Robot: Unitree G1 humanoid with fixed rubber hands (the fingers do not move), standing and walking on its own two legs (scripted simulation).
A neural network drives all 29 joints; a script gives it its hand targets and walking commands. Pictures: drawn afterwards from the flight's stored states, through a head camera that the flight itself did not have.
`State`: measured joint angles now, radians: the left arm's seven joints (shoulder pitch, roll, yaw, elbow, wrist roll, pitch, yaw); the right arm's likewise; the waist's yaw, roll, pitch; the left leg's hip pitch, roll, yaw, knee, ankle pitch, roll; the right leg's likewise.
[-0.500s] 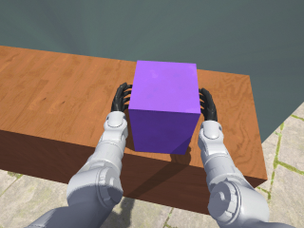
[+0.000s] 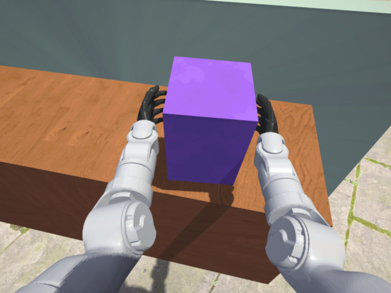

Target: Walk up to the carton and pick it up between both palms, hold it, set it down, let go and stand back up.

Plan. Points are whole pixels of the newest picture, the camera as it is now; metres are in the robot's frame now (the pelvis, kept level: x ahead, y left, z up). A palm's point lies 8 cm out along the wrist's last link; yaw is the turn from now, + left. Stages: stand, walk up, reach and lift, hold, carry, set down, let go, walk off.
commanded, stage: reach and lift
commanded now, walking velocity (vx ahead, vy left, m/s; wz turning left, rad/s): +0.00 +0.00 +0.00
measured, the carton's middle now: (206, 125) +0.45 -0.01 +0.09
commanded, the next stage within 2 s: none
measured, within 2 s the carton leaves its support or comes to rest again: neither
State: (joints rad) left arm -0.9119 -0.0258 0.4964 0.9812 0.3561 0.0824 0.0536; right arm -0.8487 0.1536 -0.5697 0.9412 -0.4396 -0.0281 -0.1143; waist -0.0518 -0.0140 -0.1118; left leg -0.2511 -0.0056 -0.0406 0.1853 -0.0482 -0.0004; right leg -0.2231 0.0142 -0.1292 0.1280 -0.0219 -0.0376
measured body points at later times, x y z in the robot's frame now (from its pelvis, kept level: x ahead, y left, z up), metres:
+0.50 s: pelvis +0.00 +0.01 +0.00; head -0.01 +0.04 +0.45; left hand +0.42 +0.13 +0.16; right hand +0.39 -0.13 +0.14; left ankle +0.02 +0.12 -0.75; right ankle +0.02 -0.09 -0.75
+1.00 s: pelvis +0.00 +0.01 +0.00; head -0.01 +0.05 +0.45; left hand +0.40 +0.12 +0.18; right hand +0.38 -0.13 +0.17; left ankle +0.02 +0.12 -0.75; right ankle +0.02 -0.09 -0.75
